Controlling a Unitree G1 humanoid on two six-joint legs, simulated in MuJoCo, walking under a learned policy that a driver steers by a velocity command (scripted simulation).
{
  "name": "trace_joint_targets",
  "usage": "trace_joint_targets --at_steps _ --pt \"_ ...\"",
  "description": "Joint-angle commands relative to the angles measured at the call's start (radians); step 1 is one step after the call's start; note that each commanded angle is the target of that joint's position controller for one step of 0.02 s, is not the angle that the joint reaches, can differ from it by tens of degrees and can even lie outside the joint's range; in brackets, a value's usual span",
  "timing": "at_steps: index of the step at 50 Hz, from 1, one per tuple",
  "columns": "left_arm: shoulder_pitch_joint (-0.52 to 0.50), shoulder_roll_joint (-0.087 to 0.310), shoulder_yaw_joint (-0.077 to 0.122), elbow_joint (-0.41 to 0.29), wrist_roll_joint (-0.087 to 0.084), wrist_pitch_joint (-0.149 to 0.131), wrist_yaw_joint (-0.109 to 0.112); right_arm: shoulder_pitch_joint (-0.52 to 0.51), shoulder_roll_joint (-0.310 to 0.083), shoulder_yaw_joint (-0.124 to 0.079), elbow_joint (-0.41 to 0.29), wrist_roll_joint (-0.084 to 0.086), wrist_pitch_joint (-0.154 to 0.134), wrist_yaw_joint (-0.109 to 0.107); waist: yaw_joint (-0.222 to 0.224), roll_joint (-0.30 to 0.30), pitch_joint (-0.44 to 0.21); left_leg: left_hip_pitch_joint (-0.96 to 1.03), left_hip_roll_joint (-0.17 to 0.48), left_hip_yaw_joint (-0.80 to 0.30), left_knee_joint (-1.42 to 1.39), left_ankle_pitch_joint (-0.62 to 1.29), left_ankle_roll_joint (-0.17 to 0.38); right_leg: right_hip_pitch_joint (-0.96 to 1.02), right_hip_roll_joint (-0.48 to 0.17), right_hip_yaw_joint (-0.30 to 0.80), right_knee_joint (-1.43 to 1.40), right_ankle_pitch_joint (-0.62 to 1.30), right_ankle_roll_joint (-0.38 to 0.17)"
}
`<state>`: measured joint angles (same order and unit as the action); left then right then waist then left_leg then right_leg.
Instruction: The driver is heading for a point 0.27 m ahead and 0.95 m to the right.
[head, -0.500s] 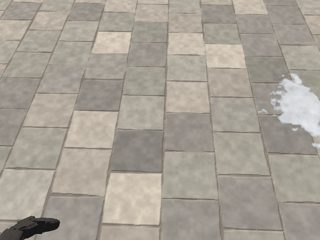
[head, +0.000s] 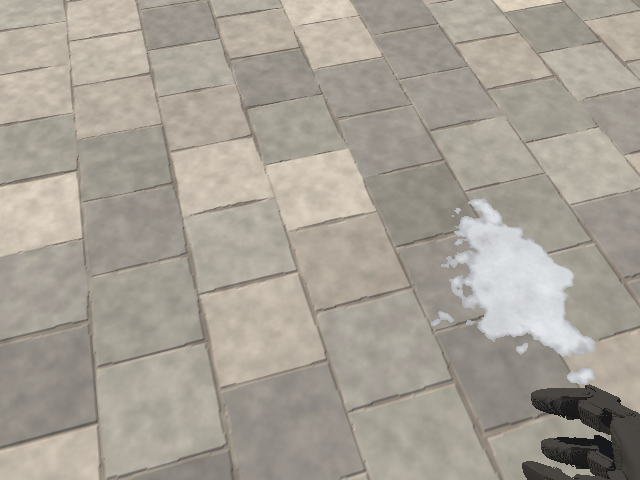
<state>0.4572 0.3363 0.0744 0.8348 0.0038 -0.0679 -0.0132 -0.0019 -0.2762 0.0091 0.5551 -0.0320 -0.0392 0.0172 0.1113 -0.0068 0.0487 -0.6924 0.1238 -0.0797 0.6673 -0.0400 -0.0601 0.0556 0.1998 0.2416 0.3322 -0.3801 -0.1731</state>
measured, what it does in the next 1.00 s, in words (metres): walks ahead, turning right: left foot, then right foot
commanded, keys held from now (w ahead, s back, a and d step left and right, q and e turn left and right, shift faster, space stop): w+e+shift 0.06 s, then w+shift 0.50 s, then w+e+shift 0.44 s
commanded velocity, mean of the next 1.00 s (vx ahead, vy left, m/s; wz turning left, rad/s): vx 1.00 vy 0.00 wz -0.54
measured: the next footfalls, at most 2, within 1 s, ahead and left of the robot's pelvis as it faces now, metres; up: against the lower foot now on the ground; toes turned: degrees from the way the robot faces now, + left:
left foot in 0.08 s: +0.27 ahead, +0.18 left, +0.00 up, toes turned -7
right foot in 0.50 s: +0.63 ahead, -0.12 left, +0.00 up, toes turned -16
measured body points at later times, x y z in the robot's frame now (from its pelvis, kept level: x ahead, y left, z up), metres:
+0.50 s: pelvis +0.47 -0.01 -0.02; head +0.51 -0.03 +0.43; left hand +0.80 +0.10 -0.06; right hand +0.28 -0.23 -0.14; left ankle +0.25 +0.18 -0.70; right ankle +0.59 -0.11 -0.73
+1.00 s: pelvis +0.95 -0.14 -0.01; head +0.97 -0.16 +0.44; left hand +1.11 +0.11 -0.13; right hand +0.97 -0.46 -0.09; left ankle +1.06 -0.06 -0.73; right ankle +0.73 -0.14 -0.61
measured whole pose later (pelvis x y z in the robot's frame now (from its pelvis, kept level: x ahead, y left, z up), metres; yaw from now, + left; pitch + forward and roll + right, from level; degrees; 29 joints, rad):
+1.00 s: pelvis +0.95 -0.14 -0.01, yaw -33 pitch +1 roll +1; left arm 0.37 0.33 0.06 0.88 0.00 -0.07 0.00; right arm 0.12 -0.29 -0.02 0.69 -0.06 -0.06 -0.01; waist 0.07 -0.02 0.04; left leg -0.41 0.05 0.08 0.63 -0.23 -0.01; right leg -0.25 0.07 0.08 1.24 -0.34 -0.13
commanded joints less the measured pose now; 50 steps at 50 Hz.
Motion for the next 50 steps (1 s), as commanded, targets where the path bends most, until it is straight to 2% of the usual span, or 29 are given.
trace_joint_targets --at_steps 1,2,3,4,5,6,7,8,12,15,19,22,24,25,26,27,29,31,33,36,39,42,44,45,46,47,48,49,50 --pt "-0.085 0.186 0.049 -0.075 -0.003 -0.018 0.004 0.080 -0.137 -0.045 -0.024 0.009 -0.007 -0.014 -0.100 -0.016 -0.059 0.472 -0.115 0.073 -0.096 0.011 0.030 -0.251 -0.184 0.178 0.048 0.777 -0.046" --pt "-0.101 0.219 0.055 -0.075 0.004 -0.015 0.003 0.211 -0.183 -0.066 0.008 0.011 -0.012 -0.026 -0.175 -0.004 -0.144 0.611 -0.138 0.075 -0.097 -0.084 0.040 -0.230 -0.176 0.162 0.231 0.875 -0.017" --pt "-0.160 0.230 0.055 -0.085 0.009 -0.020 -0.002 0.425 -0.224 -0.089 0.056 0.010 -0.016 -0.043 -0.310 0.004 -0.235 0.846 -0.106 0.071 -0.089 -0.146 0.050 -0.328 -0.145 0.130 0.491 0.854 0.011" --pt "-0.197 0.099 0.020 -0.115 0.019 -0.035 0.001 0.648 -0.294 -0.115 0.104 -0.017 -0.021 -0.064 -0.379 0.142 -0.354 1.054 0.093 -0.123 -0.108 -0.460 0.077 -0.482 -0.081 0.050 0.864 0.404 0.023" --pt "-0.060 -0.014 -0.018 -0.173 -0.025 -0.037 0.002 0.538 -0.362 -0.123 0.089 -0.044 -0.025 -0.055 -0.209 0.489 -0.464 1.150 0.359 -0.751 -0.375 -0.651 0.175 -0.728 0.003 -0.052 1.092 -0.109 0.058" --pt "-0.085 0.056 -0.024 -0.134 0.009 -0.023 0.013 0.392 -0.267 -0.122 0.062 -0.031 -0.019 -0.041 -0.193 0.329 -0.326 1.013 0.326 -0.827 -0.431 -0.845 0.219 -0.838 -0.104 -0.081 1.143 -0.001 0.040" --pt "-0.160 0.084 -0.017 -0.123 0.032 -0.012 0.003 0.326 -0.172 -0.100 0.061 -0.020 -0.018 -0.034 -0.190 0.165 -0.193 0.869 0.271 -0.637 -0.413 -0.784 0.223 -0.835 -0.163 -0.104 1.101 0.083 0.045" --pt "-0.211 0.074 -0.019 -0.129 0.043 -0.006 -0.012 0.321 -0.129 -0.090 0.089 -0.022 -0.019 -0.027 -0.180 0.055 -0.104 0.741 0.222 -0.492 -0.411 -0.613 0.216 -0.805 -0.189 -0.114 1.045 0.111 0.051" --pt "-0.304 -0.012 -0.049 -0.190 0.047 0.022 -0.049 0.405 -0.085 -0.071 0.213 -0.002 -0.059 -0.005 -0.125 0.080 0.006 0.598 0.146 -0.209 -0.467 -0.276 0.190 -0.827 -0.209 -0.073 0.914 0.085 0.063" --pt "-0.441 0.006 -0.062 -0.261 0.049 0.019 -0.060 0.407 -0.113 -0.073 0.238 0.008 -0.075 0.001 -0.111 0.077 0.054 0.562 0.121 -0.026 -0.551 -0.052 0.191 -0.852 -0.209 -0.118 0.712 0.208 0.078" --pt "-0.565 -0.015 -0.087 -0.298 0.038 0.010 -0.087 0.449 -0.158 -0.075 0.277 0.023 -0.080 0.005 -0.121 0.061 0.090 0.475 0.094 0.148 -0.694 0.213 0.178 -0.557 -0.196 -0.300 0.385 0.381 0.050" --pt "-0.469 0.032 -0.069 -0.258 0.052 0.011 -0.058 0.502 -0.233 -0.083 0.309 0.024 -0.069 -0.008 -0.051 0.120 -0.021 0.671 0.115 0.211 -0.448 0.899 0.164 -0.393 -0.109 -0.367 0.332 0.259 0.005" --pt "-0.099 0.101 -0.031 -0.139 0.050 0.010 -0.026 0.455 -0.263 -0.085 0.304 0.023 -0.043 -0.026 0.139 0.140 -0.209 0.599 0.097 0.226 0.050 0.958 0.142 -0.004 -0.096 -0.318 0.237 0.205 -0.035" --pt "0.025 0.182 -0.002 -0.098 0.062 0.011 -0.005 0.466 -0.181 -0.067 0.275 0.011 -0.038 -0.022 0.139 0.034 -0.309 0.380 0.028 0.204 0.428 0.393 0.140 0.241 -0.278 -0.101 0.240 -0.026 -0.048" --pt "-0.022 0.250 0.016 -0.121 0.060 0.016 0.008 0.559 -0.061 -0.044 0.216 0.037 -0.043 -0.005 -0.006 -0.225 -0.452 0.056 -0.130 0.117 0.799 -0.422 0.109 0.438 -0.569 0.462 0.108 -0.214 -0.134" --pt "-0.023 0.220 0.021 -0.121 0.040 0.019 0.014 0.436 -0.168 -0.063 0.181 0.033 -0.050 -0.014 0.049 -0.106 -0.433 -0.078 -0.125 0.006 0.863 -0.371 0.138 0.411 -0.540 0.545 -0.002 -0.162 -0.148" --pt "-0.087 0.130 0.007 -0.064 0.021 -0.003 0.018 0.340 -0.125 -0.047 0.160 0.024 -0.055 -0.012 -0.038 -0.006 -0.114 -0.096 -0.035 0.029 0.699 -0.273 0.127 0.093 -0.453 0.276 -0.047 0.122 -0.127" --pt "-0.132 0.070 -0.010 -0.046 0.018 -0.016 0.025 0.351 -0.100 -0.039 0.159 -0.016 -0.031 0.001 -0.132 -0.004 -0.047 0.024 0.004 0.025 0.575 -0.298 0.095 -0.126 -0.361 0.167 -0.090 0.174 -0.108" --pt "-0.109 0.039 -0.017 -0.023 0.005 -0.028 0.026 0.303 -0.079 -0.035 0.135 -0.034 -0.011 0.015 -0.155 -0.027 0.004 0.025 0.021 0.037 0.461 -0.356 0.055 -0.213 -0.326 0.141 -0.157 0.158 -0.136" --pt "-0.126 0.065 -0.004 -0.021 0.003 -0.043 0.018 0.083 -0.064 -0.018 0.044 -0.021 -0.012 0.027 -0.142 -0.026 0.106 0.068 0.017 0.076 0.169 -0.131 0.012 -0.367 -0.267 0.066 -0.257 0.225 -0.138" --pt "-0.099 0.125 0.020 -0.014 -0.017 -0.059 0.004 0.029 -0.068 -0.014 0.037 0.005 -0.021 0.037 -0.118 -0.007 0.063 0.348 -0.051 0.104 -0.029 0.177 0.026 -0.426 -0.266 0.038 -0.295 0.441 -0.090" --pt "-0.043 0.165 0.032 0.009 -0.017 -0.047 0.007 0.033 -0.130 -0.035 0.036 0.002 -0.018 0.014 -0.113 0.001 0.004 0.396 -0.095 0.102 -0.100 0.092 0.063 -0.201 -0.288 0.046 -0.141 0.750 -0.042" --pt "-0.054 0.216 0.042 0.015 0.004 -0.035 0.009 0.289 -0.189 -0.066 0.103 -0.001 -0.024 -0.019 -0.245 0.002 -0.164 0.688 -0.135 0.119 -0.105 -0.089 0.083 -0.195 -0.252 0.016 0.256 0.940 0.006" --pt "-0.084 0.179 0.033 0.003 0.013 -0.038 0.006 0.484 -0.243 -0.091 0.140 -0.014 -0.025 -0.043 -0.343 -0.001 -0.259 0.937 -0.031 0.047 -0.059 -0.217 0.092 -0.363 -0.200 -0.003 0.544 0.798 0.024" --pt "-0.038 0.002 -0.006 -0.046 -0.012 -0.043 0.010 0.592 -0.333 -0.115 0.152 -0.058 -0.032 -0.054 -0.311 0.263 -0.388 1.150 0.269 -0.367 -0.179 -0.637 0.137 -0.628 -0.088 -0.076 0.954 0.101 0.042" --pt "0.018 0.021 -0.016 -0.080 -0.029 -0.039 0.013 0.489 -0.334 -0.120 0.135 -0.044 -0.026 -0.039 -0.216 0.416 -0.453 1.123 0.375 -0.789 -0.397 -0.703 0.187 -0.760 -0.084 -0.096 1.098 -0.066 0.035" --pt "-0.071 0.076 -0.008 -0.058 -0.006 -0.022 0.021 0.365 -0.222 -0.104 0.115 -0.032 -0.023 -0.033 -0.201 0.245 -0.269 0.973 0.322 -0.639 -0.404 -0.743 0.183 -0.813 -0.176 -0.122 1.114 0.038 0.032" --pt "-0.134 0.074 -0.010 -0.057 0.008 -0.011 0.011 0.315 -0.149 -0.089 0.121 -0.026 -0.024 -0.028 -0.193 0.113 -0.152 0.831 0.279 -0.453 -0.393 -0.582 0.183 -0.803 -0.221 -0.145 1.071 0.108 0.040" --pt "-0.173 0.060 -0.009 -0.060 0.016 0.000 -0.001 0.309 -0.125 -0.083 0.137 -0.030 -0.025 -0.027 -0.180 0.060 -0.102 0.747 0.242 -0.326 -0.401 -0.429 0.173 -0.782 -0.246 -0.153 1.038 0.117 0.047"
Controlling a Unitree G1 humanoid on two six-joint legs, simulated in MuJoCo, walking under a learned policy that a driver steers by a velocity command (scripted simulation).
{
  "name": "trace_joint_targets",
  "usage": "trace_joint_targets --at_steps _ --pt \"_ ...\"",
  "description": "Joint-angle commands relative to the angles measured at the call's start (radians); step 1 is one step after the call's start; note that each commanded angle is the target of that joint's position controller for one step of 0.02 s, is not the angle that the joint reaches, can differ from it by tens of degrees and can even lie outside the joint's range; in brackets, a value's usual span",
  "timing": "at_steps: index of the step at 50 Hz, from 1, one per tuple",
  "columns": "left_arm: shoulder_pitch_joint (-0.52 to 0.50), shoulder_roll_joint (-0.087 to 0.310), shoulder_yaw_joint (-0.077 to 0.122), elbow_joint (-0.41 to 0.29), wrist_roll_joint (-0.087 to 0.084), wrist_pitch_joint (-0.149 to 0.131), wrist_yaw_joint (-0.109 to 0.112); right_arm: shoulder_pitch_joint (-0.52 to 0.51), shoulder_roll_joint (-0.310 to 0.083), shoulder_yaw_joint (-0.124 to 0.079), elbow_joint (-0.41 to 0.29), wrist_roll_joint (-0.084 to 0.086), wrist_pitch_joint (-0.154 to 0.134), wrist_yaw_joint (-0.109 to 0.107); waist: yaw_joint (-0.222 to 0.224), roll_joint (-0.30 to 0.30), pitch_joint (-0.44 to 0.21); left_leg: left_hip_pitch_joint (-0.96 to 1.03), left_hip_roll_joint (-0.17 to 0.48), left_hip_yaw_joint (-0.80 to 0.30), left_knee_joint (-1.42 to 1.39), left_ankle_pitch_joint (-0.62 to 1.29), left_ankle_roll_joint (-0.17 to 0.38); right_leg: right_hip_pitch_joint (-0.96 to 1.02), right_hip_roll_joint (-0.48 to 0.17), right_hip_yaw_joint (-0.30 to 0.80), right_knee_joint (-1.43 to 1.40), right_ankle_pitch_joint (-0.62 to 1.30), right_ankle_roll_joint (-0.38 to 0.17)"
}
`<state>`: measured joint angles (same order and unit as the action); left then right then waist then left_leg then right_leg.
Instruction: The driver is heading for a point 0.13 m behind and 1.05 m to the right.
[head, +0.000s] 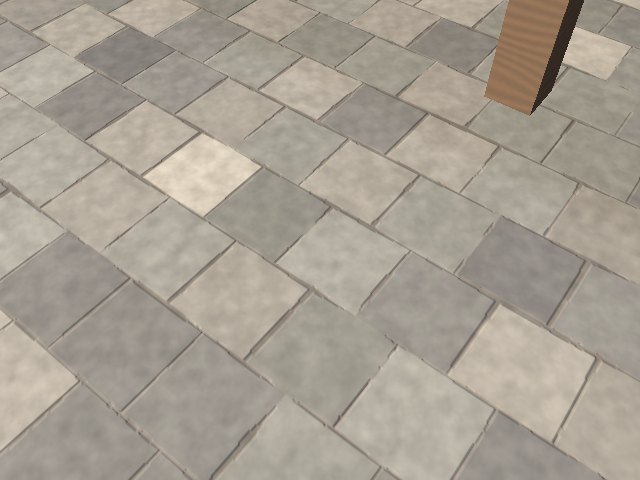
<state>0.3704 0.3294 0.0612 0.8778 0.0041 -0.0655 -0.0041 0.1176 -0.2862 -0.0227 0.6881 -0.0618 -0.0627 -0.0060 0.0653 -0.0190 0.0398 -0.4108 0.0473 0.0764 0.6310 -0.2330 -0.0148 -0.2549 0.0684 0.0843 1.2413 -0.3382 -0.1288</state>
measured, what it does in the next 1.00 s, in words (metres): walks ahead, turning right: right foot, then left foot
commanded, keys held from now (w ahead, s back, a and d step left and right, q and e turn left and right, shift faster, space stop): w+e+shift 1.00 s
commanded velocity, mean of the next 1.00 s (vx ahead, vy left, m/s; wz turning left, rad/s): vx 1.00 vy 0.00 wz -0.96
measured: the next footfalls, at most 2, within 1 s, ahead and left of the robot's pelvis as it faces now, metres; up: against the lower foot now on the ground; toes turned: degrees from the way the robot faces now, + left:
right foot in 0.34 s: +0.50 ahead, -0.10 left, +0.00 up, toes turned -21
left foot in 0.76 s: +0.96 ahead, -0.17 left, +0.00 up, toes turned -44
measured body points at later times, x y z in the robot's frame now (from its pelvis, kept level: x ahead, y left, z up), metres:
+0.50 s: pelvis +0.46 -0.09 +0.00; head +0.49 -0.10 +0.45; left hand +0.62 +0.16 -0.12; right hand +0.51 -0.38 -0.09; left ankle +0.51 +0.10 -0.62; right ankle +0.46 -0.09 -0.72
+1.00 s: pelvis +0.88 -0.28 +0.01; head +0.88 -0.31 +0.46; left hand +1.23 -0.31 -0.05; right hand +0.62 -0.46 -0.11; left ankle +0.93 -0.14 -0.72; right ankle +0.84 -0.40 -0.63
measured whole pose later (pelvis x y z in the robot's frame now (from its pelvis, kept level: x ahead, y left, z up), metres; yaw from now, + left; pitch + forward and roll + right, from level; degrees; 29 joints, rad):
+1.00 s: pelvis +0.88 -0.28 +0.01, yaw -55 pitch +1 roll +4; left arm 0.07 0.38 0.06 0.65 0.04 0.00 -0.07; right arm 0.43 -0.34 -0.08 0.84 -0.03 -0.08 0.00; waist -0.06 -0.05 0.02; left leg -0.04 0.01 0.20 0.36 -0.32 -0.03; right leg -0.74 -0.04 0.00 1.21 -0.18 -0.10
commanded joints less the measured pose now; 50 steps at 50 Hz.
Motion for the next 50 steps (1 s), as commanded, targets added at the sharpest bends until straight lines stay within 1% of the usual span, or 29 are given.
trace_joint_targets --at_steps 1,5,7,9,11,13,15,16,17,18,19,21,23,24,28,32,34,35,36,37,38,39,40,41,42,44,46,49,50 --pt "-0.100 0.040 0.001 -0.117 0.023 0.013 -0.023 0.209 -0.097 -0.043 0.031 0.003 -0.007 -0.005 -0.112 0.083 -0.054 0.395 0.296 -0.378 -0.380 -0.142 0.123 -0.459 -0.134 0.002 0.116 0.069 0.009" --pt "-0.259 -0.038 -0.026 -0.219 0.029 0.055 -0.060 0.243 -0.047 -0.030 0.108 0.042 -0.043 0.020 -0.068 0.107 0.039 0.310 0.258 -0.077 -0.447 0.204 0.073 -0.523 -0.177 -0.039 0.021 0.136 0.013" --pt "-0.322 -0.036 -0.035 -0.264 0.025 0.054 -0.076 0.201 -0.060 -0.033 0.113 0.041 -0.055 0.017 -0.033 0.114 0.066 0.274 0.218 0.058 -0.487 0.312 0.064 -0.499 -0.173 -0.072 -0.124 0.249 0.009" --pt "-0.395 -0.022 -0.040 -0.289 0.023 0.052 -0.094 0.208 -0.085 -0.038 0.125 0.042 -0.058 0.008 -0.037 0.067 0.098 0.267 0.172 0.166 -0.537 0.406 0.056 -0.418 -0.142 -0.165 -0.322 0.333 -0.011" --pt "-0.426 -0.019 -0.042 -0.294 0.023 0.049 -0.100 0.252 -0.127 -0.045 0.139 0.042 -0.054 -0.001 -0.035 0.061 0.097 0.318 0.168 0.223 -0.512 0.716 0.048 -0.311 -0.086 -0.245 -0.441 0.365 -0.044" --pt "-0.341 0.022 -0.028 -0.264 0.018 0.047 -0.086 0.270 -0.194 -0.060 0.131 0.043 -0.035 -0.012 0.024 0.105 0.021 0.428 0.192 0.232 -0.355 1.131 0.042 -0.196 -0.014 -0.278 -0.465 0.307 -0.069" --pt "-0.044 0.095 0.008 -0.182 0.016 0.047 -0.061 0.208 -0.253 -0.077 0.101 0.038 -0.001 -0.020 0.175 0.137 -0.130 0.407 0.229 0.206 0.034 1.303 0.054 0.106 0.038 -0.249 -0.466 0.199 -0.106" --pt "0.164 0.139 0.039 -0.110 0.016 0.049 -0.041 0.173 -0.248 -0.078 0.082 0.030 0.013 -0.017 0.250 0.099 -0.218 0.264 0.217 0.185 0.348 1.130 0.050 0.378 0.050 -0.181 -0.544 0.156 -0.136" --pt "0.106 0.194 0.077 -0.104 -0.016 0.065 -0.013 0.157 -0.185 -0.071 0.074 0.025 0.018 -0.004 0.187 -0.101 -0.166 0.002 0.023 0.171 0.749 0.143 0.014 0.506 -0.019 -0.011 -0.623 0.065 -0.159" --pt "-0.022 0.316 0.086 -0.169 0.029 0.079 -0.014 0.257 -0.108 -0.043 -0.048 0.033 -0.001 0.008 0.003 -0.264 -0.260 -0.380 -0.074 0.050 1.066 -0.285 -0.040 0.710 -0.264 0.545 -0.750 0.112 -0.344" --pt "0.045 0.292 0.088 -0.191 0.031 0.084 -0.002 0.163 -0.147 -0.037 -0.086 0.035 -0.028 0.006 0.070 -0.081 -0.333 -0.462 -0.046 -0.127 1.045 -0.224 -0.026 0.718 -0.307 0.722 -0.916 -0.039 -0.367" --pt "0.011 0.200 0.070 -0.134 0.015 0.054 0.014 0.099 -0.136 -0.024 -0.082 0.028 -0.041 0.002 -0.021 0.083 -0.056 -0.423 0.047 -0.145 0.797 -0.159 -0.021 0.386 -0.256 0.601 -1.003 0.037 -0.283" --pt "-0.059 0.157 0.049 -0.144 0.008 0.019 0.024 0.131 -0.127 -0.016 -0.060 -0.010 -0.003 0.001 -0.102 0.103 -0.007 -0.273 0.085 -0.147 0.673 -0.174 -0.042 0.154 -0.168 0.446 -0.995 0.205 -0.250" --pt "-0.063 0.136 0.039 -0.143 0.002 0.006 0.019 0.131 -0.122 -0.015 -0.059 -0.014 0.018 0.005 -0.116 0.095 -0.002 -0.229 0.098 -0.140 0.609 -0.197 -0.057 0.074 -0.137 0.404 -1.009 0.223 -0.247" --pt "-0.029 0.134 0.042 -0.134 0.006 -0.020 0.000 -0.108 -0.057 0.011 -0.156 0.010 0.026 0.022 -0.059 0.061 0.071 -0.146 0.078 -0.082 0.257 0.068 -0.079 -0.105 -0.047 0.322 -1.077 0.299 -0.208" --pt "0.042 0.156 0.056 -0.105 -0.011 -0.024 -0.011 -0.194 -0.064 0.012 -0.189 0.033 0.017 0.024 0.009 0.006 0.022 -0.038 0.006 -0.074 0.022 0.323 -0.038 0.018 -0.065 0.335 -1.040 0.552 -0.141" --pt "0.034 0.169 0.061 -0.100 -0.010 -0.018 -0.002 -0.173 -0.090 0.003 -0.191 0.036 0.014 0.019 -0.007 -0.003 -0.002 0.053 -0.026 -0.088 -0.079 0.290 -0.017 0.092 -0.075 0.347 -0.967 0.671 -0.102" --pt "0.026 0.189 0.065 -0.100 -0.008 -0.016 0.001 -0.107 -0.120 -0.009 -0.173 0.037 0.012 0.010 -0.037 -0.006 -0.051 0.153 -0.057 -0.090 -0.095 0.235 -0.009 0.128 -0.069 0.349 -0.875 0.815 -0.076" --pt "0.007 0.224 0.072 -0.102 0.000 -0.016 -0.001 0.026 -0.170 -0.032 -0.140 0.042 0.007 -0.003 -0.110 -0.005 -0.138 0.303 -0.075 -0.095 -0.081 0.142 0.002 0.139 -0.062 0.342 -0.702 0.912 -0.050" --pt "-0.055 0.241 0.074 -0.113 0.005 -0.021 -0.007 0.244 -0.212 -0.055 -0.090 0.044 0.005 -0.022 -0.244 -0.002 -0.227 0.536 -0.040 -0.099 -0.077 0.076 0.014 0.042 -0.031 0.315 -0.456 0.882 -0.027" --pt "-0.081 0.119 0.042 -0.141 0.012 -0.034 -0.008 0.458 -0.278 -0.082 -0.051 0.017 0.001 -0.044 -0.310 0.105 -0.347 0.771 0.152 -0.284 -0.076 -0.246 0.040 -0.121 0.032 0.241 -0.108 0.485 -0.017" --pt "0.042 -0.004 0.002 -0.201 -0.040 -0.030 -0.005 0.371 -0.337 -0.089 -0.066 -0.012 -0.003 -0.036 -0.159 0.474 -0.489 0.921 0.445 -0.879 -0.314 -0.479 0.136 -0.383 0.132 0.124 0.153 -0.160 0.018" --pt "0.006 0.077 -0.002 -0.172 -0.006 -0.013 0.009 0.234 -0.253 -0.092 -0.092 -0.004 0.008 -0.025 -0.145 0.326 -0.359 0.771 0.413 -0.953 -0.379 -0.665 0.156 -0.496 0.020 0.075 0.208 -0.052 0.003" --pt "-0.076 0.115 0.009 -0.164 0.017 0.000 -0.001 0.167 -0.158 -0.068 -0.096 0.005 0.012 -0.022 -0.144 0.178 -0.216 0.626 0.358 -0.760 -0.367 -0.596 0.150 -0.501 -0.037 0.046 0.172 0.030 0.007" --pt "-0.119 0.111 0.011 -0.165 0.027 0.011 -0.014 0.164 -0.112 -0.057 -0.070 0.003 0.012 -0.018 -0.135 0.063 -0.120 0.503 0.320 -0.604 -0.368 -0.407 0.143 -0.486 -0.073 0.024 0.133 0.058 0.012" --pt "-0.196 0.056 -0.006 -0.212 0.057 0.035 -0.051 0.214 -0.108 -0.050 0.005 0.009 -0.008 -0.023 -0.113 0.063 -0.019 0.372 0.280 -0.408 -0.411 -0.250 0.116 -0.494 -0.127 0.019 0.073 0.049 0.024" --pt "-0.226 0.004 -0.022 -0.251 0.041 0.060 -0.065 0.252 -0.076 -0.042 0.057 0.038 -0.026 -0.004 -0.088 0.086 0.012 0.344 0.272 -0.273 -0.441 -0.088 0.090 -0.541 -0.165 0.011 0.065 0.070 0.027" --pt "-0.327 0.007 -0.030 -0.325 0.039 0.061 -0.085 0.221 -0.080 -0.042 0.081 0.038 -0.045 0.015 -0.060 0.095 0.043 0.291 0.235 -0.046 -0.491 0.161 0.074 -0.556 -0.174 -0.021 -0.035 0.212 0.034" --pt "-0.360 0.011 -0.032 -0.335 0.025 0.059 -0.088 0.208 -0.076 -0.040 0.085 0.031 -0.049 0.019 -0.050 0.101 0.055 0.269 0.205 0.035 -0.503 0.249 0.065 -0.521 -0.163 -0.047 -0.100 0.268 0.029"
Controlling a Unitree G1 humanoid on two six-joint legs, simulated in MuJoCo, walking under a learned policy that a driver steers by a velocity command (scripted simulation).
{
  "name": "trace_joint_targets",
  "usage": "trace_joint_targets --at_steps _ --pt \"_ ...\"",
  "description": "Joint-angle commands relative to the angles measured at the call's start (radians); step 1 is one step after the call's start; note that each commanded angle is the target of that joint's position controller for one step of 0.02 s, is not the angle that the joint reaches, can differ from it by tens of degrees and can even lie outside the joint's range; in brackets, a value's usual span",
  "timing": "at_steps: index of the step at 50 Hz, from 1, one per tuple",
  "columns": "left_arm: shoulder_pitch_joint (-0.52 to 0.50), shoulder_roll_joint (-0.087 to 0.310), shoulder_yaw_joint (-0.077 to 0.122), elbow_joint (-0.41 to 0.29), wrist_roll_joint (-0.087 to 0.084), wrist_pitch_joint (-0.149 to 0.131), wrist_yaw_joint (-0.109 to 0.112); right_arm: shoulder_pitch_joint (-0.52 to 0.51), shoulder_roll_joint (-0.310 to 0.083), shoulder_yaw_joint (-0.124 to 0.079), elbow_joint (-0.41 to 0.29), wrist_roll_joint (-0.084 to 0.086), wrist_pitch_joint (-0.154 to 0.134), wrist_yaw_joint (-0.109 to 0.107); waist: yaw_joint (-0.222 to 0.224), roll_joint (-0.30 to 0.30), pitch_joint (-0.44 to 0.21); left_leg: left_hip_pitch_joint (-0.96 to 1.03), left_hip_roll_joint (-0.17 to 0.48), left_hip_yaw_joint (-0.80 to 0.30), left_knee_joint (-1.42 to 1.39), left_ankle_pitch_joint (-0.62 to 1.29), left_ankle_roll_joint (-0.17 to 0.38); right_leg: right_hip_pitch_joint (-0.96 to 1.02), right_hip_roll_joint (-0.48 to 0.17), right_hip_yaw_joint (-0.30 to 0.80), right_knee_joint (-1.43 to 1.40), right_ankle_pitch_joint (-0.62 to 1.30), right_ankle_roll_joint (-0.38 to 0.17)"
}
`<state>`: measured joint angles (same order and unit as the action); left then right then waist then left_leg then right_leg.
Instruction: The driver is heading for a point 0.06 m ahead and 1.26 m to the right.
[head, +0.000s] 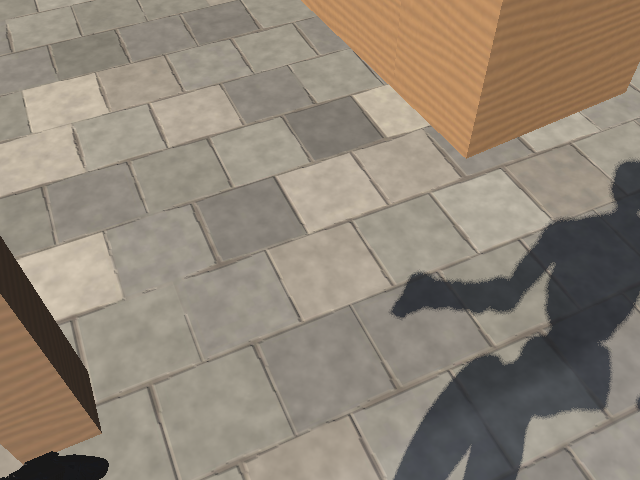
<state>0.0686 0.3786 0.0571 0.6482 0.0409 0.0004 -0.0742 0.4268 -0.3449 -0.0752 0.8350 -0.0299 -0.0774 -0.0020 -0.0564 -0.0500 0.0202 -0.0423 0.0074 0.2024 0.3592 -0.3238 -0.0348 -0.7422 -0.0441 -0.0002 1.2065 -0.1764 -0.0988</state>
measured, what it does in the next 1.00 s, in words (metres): walks ahead, turning right: right foot, then left foot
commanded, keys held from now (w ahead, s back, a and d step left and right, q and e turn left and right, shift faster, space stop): w+e+shift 1.00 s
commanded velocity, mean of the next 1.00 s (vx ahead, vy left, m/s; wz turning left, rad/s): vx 0.91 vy -0.13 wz -1.00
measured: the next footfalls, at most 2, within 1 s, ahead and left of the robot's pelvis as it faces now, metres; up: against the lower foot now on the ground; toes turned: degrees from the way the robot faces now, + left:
right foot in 0.20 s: +0.37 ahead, -0.06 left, +0.00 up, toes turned -15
left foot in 0.60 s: +0.83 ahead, -0.06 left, +0.00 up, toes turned -38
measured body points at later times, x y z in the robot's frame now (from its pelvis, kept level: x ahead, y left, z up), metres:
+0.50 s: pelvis +0.47 -0.07 +0.00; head +0.51 -0.09 +0.45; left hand +0.58 +0.21 -0.12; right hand +0.60 -0.38 -0.06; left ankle +0.73 +0.02 -0.68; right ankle +0.34 -0.05 -0.73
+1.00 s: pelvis +0.83 -0.28 -0.02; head +0.85 -0.30 +0.43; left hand +1.16 -0.39 -0.06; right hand +0.50 -0.36 -0.12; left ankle +0.80 -0.04 -0.73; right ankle +0.89 -0.52 -0.69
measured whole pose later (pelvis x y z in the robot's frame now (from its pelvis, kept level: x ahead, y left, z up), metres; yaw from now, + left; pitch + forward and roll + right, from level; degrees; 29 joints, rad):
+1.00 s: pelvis +0.83 -0.28 -0.02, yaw -54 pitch -1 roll +1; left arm -0.10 0.27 0.01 0.57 0.06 0.06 -0.18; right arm 0.60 -0.33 -0.10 1.01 0.00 -0.04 -0.08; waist -0.03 -0.04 0.06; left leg 0.21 0.10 0.30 0.34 -0.48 -0.11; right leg -0.74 -0.03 -0.10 0.78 -0.02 -0.15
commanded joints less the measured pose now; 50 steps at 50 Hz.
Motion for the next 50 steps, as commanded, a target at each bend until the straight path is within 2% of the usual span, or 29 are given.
trace_joint_targets --at_steps 1,3,5,7,9,10,11,12,13,15,17,20,23,26,28,29,30,31,32,33,34,36,37,38,39,41,43,47,50 --pt "-0.071 -0.046 -0.035 -0.114 -0.012 -0.002 -0.021 -0.090 -0.014 0.013 -0.048 0.009 -0.041 0.014 0.083 0.132 0.086 -0.097 0.226 -0.032 -0.230 0.423 0.074 0.000 -0.037 -0.010 -0.156 0.139 -0.017" --pt "-0.174 -0.048 -0.042 -0.134 -0.007 -0.003 -0.033 -0.038 -0.053 0.007 -0.026 0.005 -0.041 0.005 0.054 0.080 0.136 -0.092 0.191 0.058 -0.263 0.574 0.055 0.071 0.001 -0.114 -0.307 0.187 -0.046" --pt "-0.179 -0.045 -0.042 -0.122 -0.010 -0.009 -0.035 0.009 -0.096 0.000 -0.019 0.005 -0.033 -0.004 0.063 0.096 0.113 -0.005 0.195 0.097 -0.198 0.997 0.037 0.173 0.069 -0.192 -0.396 0.179 -0.081" --pt "-0.062 -0.003 -0.025 -0.083 -0.014 -0.012 -0.015 0.012 -0.167 -0.016 -0.029 0.008 -0.009 -0.019 0.146 0.162 0.021 0.092 0.236 0.097 0.000 1.362 0.032 0.306 0.130 -0.203 -0.425 0.079 -0.108" --pt "0.304 0.081 0.022 0.024 -0.016 -0.015 0.015 -0.070 -0.205 -0.026 -0.066 0.002 0.023 -0.024 0.316 0.182 -0.144 -0.018 0.274 0.057 0.460 1.415 0.060 0.704 0.171 -0.136 -0.468 -0.020 -0.158" --pt "0.414 0.119 0.055 0.080 -0.024 -0.015 0.041 -0.087 -0.176 -0.024 -0.074 -0.007 0.032 -0.015 0.333 0.093 -0.178 -0.230 0.202 0.048 0.808 0.841 0.049 0.944 0.144 -0.029 -0.558 -0.056 -0.190" --pt "0.318 0.200 0.076 0.065 -0.046 -0.003 0.062 -0.082 -0.037 0.008 -0.124 -0.027 0.032 0.000 0.199 -0.153 -0.116 -0.535 0.027 0.034 1.185 -0.158 0.023 1.001 -0.027 0.274 -0.549 0.050 -0.227" --pt "0.314 0.259 0.084 0.012 -0.010 0.012 0.062 -0.073 -0.074 0.010 -0.248 0.003 0.011 0.001 0.162 -0.150 -0.326 -0.801 -0.024 -0.190 1.335 -0.197 -0.001 1.237 -0.175 0.739 -0.764 -0.103 -0.412" --pt "0.343 0.217 0.085 0.020 -0.013 0.012 0.073 -0.169 -0.102 0.016 -0.257 -0.002 -0.015 0.002 0.186 0.029 -0.258 -0.851 0.034 -0.267 1.246 -0.110 0.004 1.155 -0.190 0.801 -0.910 -0.195 -0.367" --pt "0.283 0.148 0.068 0.060 -0.021 -0.018 0.086 -0.204 -0.085 0.028 -0.244 -0.013 -0.019 -0.002 0.085 0.144 -0.022 -0.768 0.097 -0.269 1.045 -0.071 -0.006 0.828 -0.119 0.656 -0.964 -0.061 -0.312" --pt "0.233 0.099 0.044 0.056 -0.028 -0.051 0.093 -0.154 -0.078 0.032 -0.222 -0.043 0.022 -0.002 0.009 0.155 0.017 -0.636 0.133 -0.271 0.923 -0.113 -0.039 0.612 -0.050 0.523 -0.965 0.079 -0.296" --pt "0.237 0.090 0.038 0.064 -0.030 -0.082 0.079 -0.311 -0.031 0.048 -0.290 -0.035 0.046 0.011 0.024 0.114 0.084 -0.552 0.140 -0.226 0.655 -0.031 -0.065 0.395 0.031 0.441 -1.033 0.082 -0.275" --pt "0.262 0.100 0.050 0.082 -0.034 -0.092 0.065 -0.421 0.008 0.066 -0.327 -0.007 0.038 0.022 0.072 0.067 0.072 -0.398 0.088 -0.204 0.396 0.324 -0.045 0.351 0.085 0.388 -1.031 0.241 -0.203" --pt "0.315 0.118 0.058 0.108 -0.047 -0.089 0.061 -0.454 -0.019 0.058 -0.338 0.006 0.035 0.018 0.110 0.034 0.033 -0.302 0.035 -0.202 0.255 0.390 -0.009 0.481 0.051 0.418 -0.979 0.412 -0.156" --pt "0.315 0.151 0.066 0.115 -0.042 -0.083 0.069 -0.347 -0.079 0.034 -0.307 0.005 0.031 0.003 0.061 0.030 -0.052 -0.158 -0.019 -0.212 0.202 0.280 0.011 0.589 0.054 0.424 -0.795 0.662 -0.105" --pt "0.283 0.188 0.073 0.111 -0.036 -0.082 0.066 -0.193 -0.122 0.012 -0.272 0.009 0.026 -0.010 -0.035 0.036 -0.138 0.012 -0.027 -0.212 0.195 0.199 0.020 0.575 0.066 0.408 -0.590 0.719 -0.078" --pt "0.226 0.173 0.068 0.098 -0.028 -0.090 0.061 0.028 -0.173 -0.013 -0.222 0.004 0.023 -0.031 -0.160 0.042 -0.233 0.259 0.032 -0.239 0.222 0.104 0.035 0.449 0.105 0.373 -0.324 0.646 -0.054" --pt "0.215 0.007 0.028 0.065 -0.038 -0.103 0.065 0.201 -0.242 -0.041 -0.191 -0.037 0.020 -0.047 -0.184 0.236 -0.347 0.506 0.287 -0.517 0.170 -0.235 0.084 0.208 0.198 0.269 0.074 -0.009 -0.040" --pt "0.312 -0.021 0.002 0.010 -0.067 -0.098 0.070 0.082 -0.283 -0.049 -0.205 -0.044 0.023 -0.031 -0.046 0.504 -0.438 0.525 0.486 -1.056 -0.051 -0.322 0.157 0.018 0.214 0.174 0.238 -0.320 -0.023" --pt "0.265 0.047 0.004 0.045 -0.029 -0.078 0.082 -0.071 -0.162 -0.033 -0.238 -0.029 0.028 -0.026 -0.030 0.315 -0.273 0.348 0.436 -1.007 -0.087 -0.545 0.159 -0.039 0.105 0.146 0.246 -0.192 -0.036" --pt "0.199 0.062 0.010 0.047 -0.013 -0.064 0.069 -0.135 -0.087 -0.013 -0.236 -0.021 0.032 -0.024 -0.022 0.190 -0.141 0.196 0.388 -0.828 -0.085 -0.458 0.156 -0.034 0.058 0.113 0.205 -0.121 -0.028" --pt "0.121 0.034 0.010 0.028 0.006 -0.041 0.035 -0.103 -0.062 -0.004 -0.177 -0.030 0.021 -0.024 -0.010 0.107 -0.034 0.032 0.321 -0.580 -0.108 -0.203 0.138 -0.006 0.009 0.098 0.155 -0.112 -0.016" --pt "0.109 0.008 0.013 0.020 0.063 0.004 -0.012 0.026 -0.126 -0.034 -0.071 0.025 0.031 -0.084 0.049 -0.008 0.042 0.054 0.393 -0.520 0.043 0.727 0.122 -0.044 0.017 0.133 0.240 -0.087 0.013" --pt "0.278 -0.013 0.007 -0.006 -0.026 0.015 -0.004 0.086 -0.098 -0.027 -0.067 0.101 0.009 -0.116 0.074 0.102 0.025 0.172 0.394 -0.501 0.160 1.332 0.043 -0.076 0.072 0.222 0.336 -0.212 0.010" --pt "0.101 -0.051 -0.007 -0.021 0.091 0.044 -0.062 0.234 -0.157 -0.041 0.060 0.060 0.018 -0.134 0.068 0.080 -0.062 0.198 0.460 -0.387 0.154 1.464 0.056 -0.162 0.045 0.130 0.288 -0.212 -0.001" --pt "0.006 -0.068 -0.024 -0.084 0.034 0.066 -0.109 0.029 -0.093 -0.032 0.032 0.031 0.026 -0.110 0.120 0.130 -0.030 -0.011 0.323 -0.160 0.052 0.865 0.012 -0.023 -0.011 0.087 0.061 -0.011 0.012" --pt "-0.056 -0.070 -0.037 -0.121 0.013 0.062 -0.137 -0.032 -0.069 -0.017 0.035 0.027 0.028 -0.085 0.147 0.138 0.018 -0.139 0.258 -0.055 -0.025 0.671 0.024 0.081 0.010 0.031 -0.107 0.180 -0.008" --pt "-0.182 -0.082 -0.047 -0.133 0.020 0.063 -0.126 0.030 -0.142 -0.051 0.072 0.026 0.006 -0.085 0.120 0.126 0.144 -0.072 0.309 0.032 -0.167 0.754 0.052 0.079 -0.025 -0.076 -0.381 0.240 -0.042" --pt "-0.128 -0.071 -0.035 -0.110 0.005 0.052 -0.076 0.077 -0.188 -0.065 0.090 0.039 0.019 -0.078 0.162 0.171 0.068 0.039 0.308 0.113 -0.003 1.225 0.035 0.270 0.073 -0.198 -0.451 0.104 -0.085"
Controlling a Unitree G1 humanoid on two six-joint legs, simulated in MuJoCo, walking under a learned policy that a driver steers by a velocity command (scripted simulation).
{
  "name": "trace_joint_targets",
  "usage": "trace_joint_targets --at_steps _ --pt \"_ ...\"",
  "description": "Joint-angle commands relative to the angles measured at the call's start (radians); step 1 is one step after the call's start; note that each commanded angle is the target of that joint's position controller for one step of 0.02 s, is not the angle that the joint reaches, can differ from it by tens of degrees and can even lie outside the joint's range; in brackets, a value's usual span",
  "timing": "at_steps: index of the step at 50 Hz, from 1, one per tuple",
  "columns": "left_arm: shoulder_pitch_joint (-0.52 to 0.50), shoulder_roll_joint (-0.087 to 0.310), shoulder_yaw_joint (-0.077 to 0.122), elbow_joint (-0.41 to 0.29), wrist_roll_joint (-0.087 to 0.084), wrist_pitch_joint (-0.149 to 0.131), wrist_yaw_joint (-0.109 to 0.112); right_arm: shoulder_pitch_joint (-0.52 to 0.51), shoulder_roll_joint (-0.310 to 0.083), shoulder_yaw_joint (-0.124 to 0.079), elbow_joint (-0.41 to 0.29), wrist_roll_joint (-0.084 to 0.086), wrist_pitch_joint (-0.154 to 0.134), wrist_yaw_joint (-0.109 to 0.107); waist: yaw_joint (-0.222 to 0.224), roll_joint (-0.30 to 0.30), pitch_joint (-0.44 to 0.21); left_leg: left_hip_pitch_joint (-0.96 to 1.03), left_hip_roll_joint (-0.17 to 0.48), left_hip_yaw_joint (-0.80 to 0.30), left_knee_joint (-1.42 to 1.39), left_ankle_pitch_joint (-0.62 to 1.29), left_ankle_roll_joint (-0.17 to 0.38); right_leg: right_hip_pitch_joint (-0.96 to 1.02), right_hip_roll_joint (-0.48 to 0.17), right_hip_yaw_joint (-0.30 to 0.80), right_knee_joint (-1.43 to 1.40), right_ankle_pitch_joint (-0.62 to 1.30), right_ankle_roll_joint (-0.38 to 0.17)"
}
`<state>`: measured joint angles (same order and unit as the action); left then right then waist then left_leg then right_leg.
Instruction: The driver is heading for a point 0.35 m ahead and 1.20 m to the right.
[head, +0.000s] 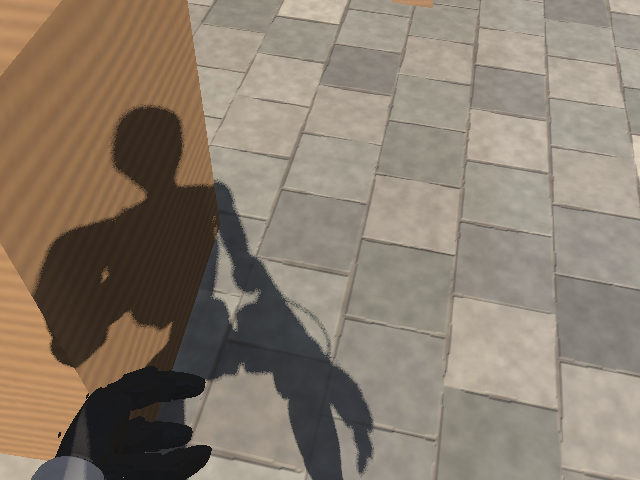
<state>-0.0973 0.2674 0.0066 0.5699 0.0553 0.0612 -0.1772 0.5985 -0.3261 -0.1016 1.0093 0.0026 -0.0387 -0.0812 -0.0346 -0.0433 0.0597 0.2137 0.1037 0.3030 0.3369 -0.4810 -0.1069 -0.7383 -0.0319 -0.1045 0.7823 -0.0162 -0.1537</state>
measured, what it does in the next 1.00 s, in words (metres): walks ahead, turning right: right foot, then left foot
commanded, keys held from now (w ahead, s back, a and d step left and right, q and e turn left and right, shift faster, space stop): shift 1.00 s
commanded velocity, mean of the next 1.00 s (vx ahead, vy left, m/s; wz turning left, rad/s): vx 0.24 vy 0.00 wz -0.24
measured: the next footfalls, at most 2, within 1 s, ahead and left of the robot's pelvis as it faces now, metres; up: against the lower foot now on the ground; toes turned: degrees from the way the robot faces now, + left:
right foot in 0.08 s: +0.25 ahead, -0.09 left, +0.00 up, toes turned -7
left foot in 0.50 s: +0.54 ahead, +0.08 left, +0.00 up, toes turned -15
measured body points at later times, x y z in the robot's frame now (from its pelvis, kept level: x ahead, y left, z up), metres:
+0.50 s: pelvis +0.33 +0.00 +0.01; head +0.35 -0.02 +0.46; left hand +0.47 +0.26 -0.10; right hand +0.46 -0.28 -0.08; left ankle +0.50 +0.08 -0.71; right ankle +0.22 -0.08 -0.71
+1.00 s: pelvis +0.41 -0.03 +0.02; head +0.42 -0.05 +0.47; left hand +0.52 +0.20 -0.11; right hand +0.44 -0.30 -0.12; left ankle +0.50 +0.09 -0.71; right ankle +0.34 -0.14 -0.71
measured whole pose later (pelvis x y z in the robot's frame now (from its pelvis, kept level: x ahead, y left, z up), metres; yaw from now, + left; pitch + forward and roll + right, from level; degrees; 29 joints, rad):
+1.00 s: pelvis +0.41 -0.03 +0.02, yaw -16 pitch -1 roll +0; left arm 0.28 0.18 0.06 0.98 0.00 -0.01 0.03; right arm 0.16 -0.25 -0.05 0.97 -0.01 -0.02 -0.01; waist 0.00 0.04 0.02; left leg -0.29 0.03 0.02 0.48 -0.18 -0.02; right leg -0.16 0.00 0.06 0.51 -0.34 0.01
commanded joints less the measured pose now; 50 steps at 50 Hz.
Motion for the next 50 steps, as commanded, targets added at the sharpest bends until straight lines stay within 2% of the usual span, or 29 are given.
trace_joint_targets --at_steps 1,2,3,4,5,6,7,8,10,12,14,16,19,22,23,24,25,26,27,28,29,30,32,35,37,39,40,43,50 --pt "0.215 0.141 0.056 0.048 -0.059 -0.046 0.100 -0.147 -0.161 -0.008 -0.135 -0.044 -0.017 0.074 0.144 0.288 -0.069 -0.256 0.132 0.023 0.050 1.073 0.135 0.499 0.107 -0.065 0.058 -0.200 -0.049" --pt "0.375 0.180 0.084 0.103 -0.062 -0.064 0.139 -0.163 -0.188 -0.013 -0.141 -0.053 0.006 0.093 0.229 0.317 -0.083 -0.323 0.132 0.021 0.292 1.182 0.171 0.650 0.168 -0.077 0.080 -0.373 -0.063" --pt "0.501 0.194 0.108 0.162 -0.047 -0.075 0.162 -0.167 -0.205 -0.015 -0.168 -0.046 0.019 0.094 0.288 0.223 -0.099 -0.480 0.131 0.026 0.631 1.036 0.158 0.843 0.180 -0.019 -0.075 -0.405 -0.074" --pt "0.451 0.260 0.126 0.179 -0.021 -0.082 0.181 -0.153 -0.075 0.007 -0.206 -0.058 0.019 0.096 0.180 -0.011 -0.031 -0.734 0.012 -0.007 1.035 0.207 0.123 0.867 -0.028 0.359 -0.245 -0.479 -0.115" --pt "0.386 0.350 0.133 0.111 -0.008 -0.078 0.173 -0.166 -0.026 0.021 -0.320 -0.032 0.003 0.072 0.092 -0.091 -0.201 -0.929 -0.116 -0.179 1.291 -0.030 0.083 0.982 -0.296 0.960 -0.474 -0.373 -0.270" --pt "0.403 0.314 0.136 0.099 -0.014 -0.085 0.181 -0.210 -0.087 0.019 -0.343 -0.020 -0.020 0.068 0.111 0.012 -0.258 -0.922 -0.075 -0.323 1.254 0.111 0.074 0.927 -0.314 0.980 -0.552 -0.170 -0.279" --pt "0.396 0.232 0.128 0.100 -0.088 -0.137 0.158 -0.231 -0.124 0.016 -0.328 0.048 -0.086 0.033 0.119 0.111 -0.241 -0.939 -0.089 -0.417 1.237 0.104 0.060 0.894 -0.292 0.975 -0.541 -0.162 -0.295" --pt "0.341 0.207 0.117 0.125 -0.102 -0.159 0.142 -0.234 -0.111 0.017 -0.311 0.056 -0.103 0.016 0.055 0.167 -0.189 -0.910 -0.027 -0.428 1.168 0.105 0.052 0.784 -0.266 0.827 -0.507 0.013 -0.260" --pt "0.225 0.133 0.093 0.113 -0.072 -0.164 0.147 -0.224 -0.134 0.003 -0.284 0.031 -0.084 0.020 -0.023 0.103 -0.149 -0.775 0.044 -0.434 1.050 0.095 0.047 0.556 -0.202 0.584 -0.471 0.241 -0.204" --pt "0.242 0.078 0.074 0.143 -0.074 -0.157 0.157 -0.280 -0.099 0.007 -0.305 0.001 -0.062 0.036 -0.026 0.049 -0.083 -0.756 0.051 -0.398 0.904 0.089 0.047 0.431 -0.156 0.450 -0.490 0.348 -0.170" --pt "0.281 0.096 0.077 0.170 -0.072 -0.149 0.180 -0.367 -0.028 0.030 -0.342 -0.019 -0.058 0.048 -0.006 0.017 -0.063 -0.756 0.022 -0.343 0.726 0.197 0.039 0.389 -0.091 0.329 -0.498 0.479 -0.142" --pt "0.296 0.101 0.080 0.184 -0.067 -0.131 0.201 -0.424 0.011 0.046 -0.346 -0.023 -0.057 0.065 0.020 -0.021 -0.105 -0.684 -0.015 -0.302 0.515 0.382 0.035 0.395 -0.010 0.217 -0.474 0.481 -0.096" --pt "0.362 0.112 0.082 0.212 -0.071 -0.110 0.209 -0.522 0.006 0.051 -0.349 -0.007 -0.060 0.087 0.082 -0.022 -0.133 -0.637 -0.068 -0.293 0.301 0.602 0.035 0.486 -0.018 0.226 -0.447 0.339 -0.064" --pt "0.370 0.110 0.079 0.228 -0.066 -0.102 0.202 -0.542 -0.033 0.038 -0.343 -0.018 -0.059 0.101 0.079 -0.043 -0.117 -0.630 -0.074 -0.319 0.203 0.566 0.071 0.568 -0.073 0.303 -0.361 0.235 -0.041" --pt "0.363 0.103 0.077 0.233 -0.062 -0.103 0.199 -0.508 -0.058 0.026 -0.320 -0.021 -0.063 0.103 0.061 -0.047 -0.125 -0.589 -0.080 -0.311 0.161 0.560 0.094 0.592 -0.079 0.311 -0.313 0.225 -0.020" --pt "0.386 0.090 0.076 0.254 -0.075 -0.102 0.194 -0.466 -0.057 0.025 -0.300 -0.028 -0.066 0.103 0.033 -0.037 -0.112 -0.526 -0.077 -0.298 0.082 0.644 0.125 0.594 -0.047 0.302 -0.254 0.201 0.015" --pt "0.422 0.070 0.074 0.257 -0.062 -0.108 0.192 -0.443 -0.100 0.017 -0.293 -0.043 -0.074 0.100 0.040 0.020 -0.137 -0.408 -0.016 -0.343 0.110 1.029 0.152 0.547 0.016 0.277 -0.154 0.112 0.062" --pt "0.556 0.037 0.067 0.292 -0.067 -0.120 0.194 -0.403 -0.131 0.016 -0.300 -0.072 -0.073 0.098 0.063 0.138 -0.250 -0.155 0.151 -0.484 0.200 1.377 0.274 0.388 0.077 0.271 0.027 -0.159 0.129" --pt "0.605 0.049 0.064 0.319 -0.081 -0.122 0.196 -0.324 -0.065 0.026 -0.260 -0.068 -0.060 0.102 0.018 0.287 -0.396 -0.056 0.290 -0.671 0.167 1.433 0.420 0.338 0.100 0.255 0.243 -0.541 0.195" --pt "0.556 0.101 0.077 0.309 -0.091 -0.107 0.195 -0.313 -0.015 0.040 -0.236 -0.027 -0.050 0.107 0.009 0.253 -0.398 -0.077 0.307 -0.758 0.121 1.182 0.440 0.288 0.084 0.291 0.339 -0.674 0.220" --pt "0.490 0.118 0.087 0.304 -0.091 -0.084 0.198 -0.358 -0.026 0.040 -0.231 -0.007 -0.036 0.104 0.012 0.171 -0.336 -0.154 0.279 -0.755 0.076 0.849 0.405 0.262 0.058 0.301 0.397 -0.644 0.231" --pt "0.431 0.110 0.089 0.293 -0.089 -0.059 0.206 -0.419 -0.036 0.039 -0.235 -0.008 -0.025 0.097 0.022 0.136 -0.256 -0.257 0.250 -0.729 0.019 0.571 0.371 0.238 0.037 0.276 0.390 -0.594 0.231" --pt "0.375 0.076 0.088 0.281 -0.080 -0.025 0.219 -0.544 -0.025 0.047 -0.244 -0.026 -0.010 0.086 0.057 0.167 -0.128 -0.456 0.173 -0.626 -0.077 0.262 0.293 0.297 -0.011 0.229 0.171 -0.522 0.213" --pt "0.422 0.030 0.082 0.324 -0.062 -0.027 0.224 -0.543 -0.035 0.043 -0.211 -0.027 0.007 0.079 0.067 0.232 -0.140 -0.539 0.092 -0.499 -0.095 0.236 0.256 0.515 0.016 0.164 -0.119 -0.353 0.191" --pt "0.466 0.024 0.086 0.353 -0.054 -0.030 0.216 -0.530 -0.041 0.043 -0.188 -0.007 0.007 0.075 0.093 0.205 -0.153 -0.569 0.086 -0.473 -0.087 0.131 0.238 0.635 0.027 0.139 -0.281 -0.172 0.163" --pt "0.429 0.056 0.088 0.335 -0.037 -0.031 0.217 -0.499 -0.009 0.056 -0.163 -0.008 0.000 0.080 0.075 0.137 -0.119 -0.609 0.044 -0.434 -0.063 0.011 0.154 0.662 -0.043 0.215 -0.377 -0.128 0.121" --pt "0.415 0.088 0.097 0.343 -0.043 -0.029 0.214 -0.462 -0.030 0.042 -0.157 -0.010 -0.004 0.079 0.031 0.060 -0.086 -0.544 -0.025 -0.355 -0.037 0.067 0.110 0.547 -0.039 0.212 -0.360 -0.288 0.102" --pt "0.371 0.038 0.082 0.353 -0.039 -0.050 0.204 -0.463 0.000 0.046 -0.128 -0.011 -0.004 0.067 0.026 -0.024 -0.044 -0.397 -0.043 -0.317 0.070 0.268 0.103 0.401 -0.032 0.226 -0.443 -0.369 0.116" --pt "0.407 0.035 0.079 0.381 -0.053 -0.083 0.207 -0.440 -0.005 0.037 -0.068 -0.010 0.009 0.067 0.037 0.007 -0.043 -0.401 -0.048 -0.297 0.120 0.440 0.107 0.483 -0.025 0.215 -0.389 -0.107 0.112"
